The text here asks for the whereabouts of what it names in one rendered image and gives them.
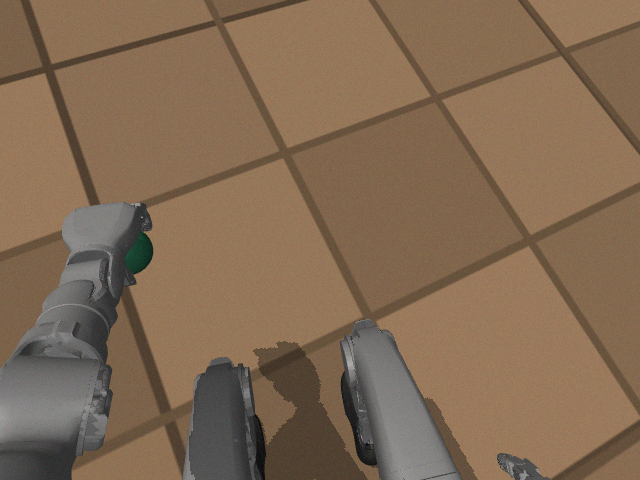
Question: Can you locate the left robot hand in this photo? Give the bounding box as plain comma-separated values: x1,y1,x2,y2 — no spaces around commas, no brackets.
62,202,152,287

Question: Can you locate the left robot arm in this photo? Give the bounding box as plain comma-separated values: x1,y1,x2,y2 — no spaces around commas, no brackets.
0,244,126,480

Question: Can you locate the right robot hand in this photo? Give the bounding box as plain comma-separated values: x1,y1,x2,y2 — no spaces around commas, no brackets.
497,453,551,480

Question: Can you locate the right robot foot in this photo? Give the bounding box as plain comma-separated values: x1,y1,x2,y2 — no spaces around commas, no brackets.
341,371,377,466

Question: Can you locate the ball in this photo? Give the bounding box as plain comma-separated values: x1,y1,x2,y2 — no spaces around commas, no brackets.
125,231,153,275

